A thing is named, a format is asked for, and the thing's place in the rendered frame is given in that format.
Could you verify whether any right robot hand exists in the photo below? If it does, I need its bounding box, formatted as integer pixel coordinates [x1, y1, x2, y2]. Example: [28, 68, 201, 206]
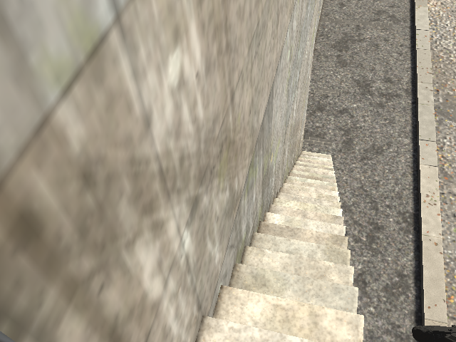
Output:
[412, 325, 456, 342]

